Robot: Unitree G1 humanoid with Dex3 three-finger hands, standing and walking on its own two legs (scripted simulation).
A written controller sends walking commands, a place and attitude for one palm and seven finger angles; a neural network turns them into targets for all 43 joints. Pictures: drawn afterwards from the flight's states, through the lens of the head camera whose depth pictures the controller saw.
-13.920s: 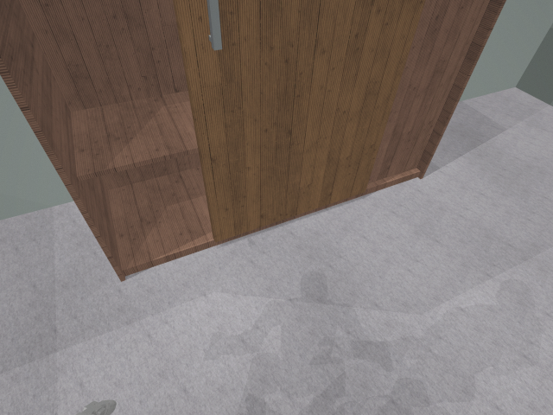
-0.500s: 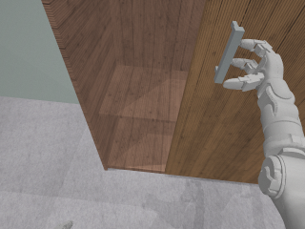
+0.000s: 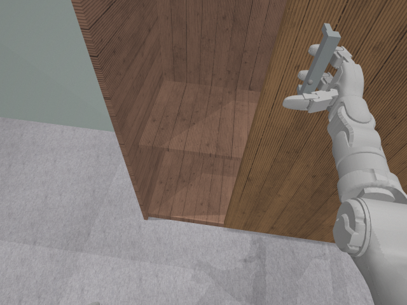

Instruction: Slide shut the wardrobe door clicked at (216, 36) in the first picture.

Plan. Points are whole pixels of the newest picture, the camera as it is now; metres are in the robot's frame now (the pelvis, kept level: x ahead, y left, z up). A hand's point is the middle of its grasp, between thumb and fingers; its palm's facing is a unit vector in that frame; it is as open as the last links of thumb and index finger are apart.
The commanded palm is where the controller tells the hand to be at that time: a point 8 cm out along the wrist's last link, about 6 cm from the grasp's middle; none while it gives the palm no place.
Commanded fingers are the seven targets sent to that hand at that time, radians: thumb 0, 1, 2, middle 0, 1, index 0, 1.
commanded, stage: slide the fingers in behind the handle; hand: right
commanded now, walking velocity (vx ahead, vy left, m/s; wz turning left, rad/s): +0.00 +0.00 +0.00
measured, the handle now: (313, 67) +0.55 -0.11 +0.21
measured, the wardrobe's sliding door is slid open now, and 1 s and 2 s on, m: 0.39 0.39 0.39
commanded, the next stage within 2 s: grip the handle and tug to test in 0.50 s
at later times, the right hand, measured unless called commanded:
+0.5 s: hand (309, 82) +0.49 -0.10 +0.21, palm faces +0.01 +1.00 +0.00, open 14.0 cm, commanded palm +0.47 -0.15 +0.21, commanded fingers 0.00 0.50 -0.30 0.30 1.20 0.30 1.20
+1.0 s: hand (309, 83) +0.49 -0.10 +0.21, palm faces +0.00 +1.00 +0.00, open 10.3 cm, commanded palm +0.46 -0.16 +0.21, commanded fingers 0.00 -0.48 -0.72 0.41 1.34 0.41 1.34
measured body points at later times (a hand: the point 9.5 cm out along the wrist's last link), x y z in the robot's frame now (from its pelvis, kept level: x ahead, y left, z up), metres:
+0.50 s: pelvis +0.01 +0.01 +0.00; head +0.03 +0.03 +0.45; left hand +0.06 +0.28 -0.13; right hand +0.49 -0.16 +0.21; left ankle -0.05 +0.10 -0.73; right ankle +0.03 -0.11 -0.73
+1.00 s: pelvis +0.01 +0.01 +0.00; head +0.03 +0.03 +0.45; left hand +0.07 +0.27 -0.13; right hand +0.48 -0.15 +0.21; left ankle -0.05 +0.10 -0.73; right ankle +0.03 -0.12 -0.73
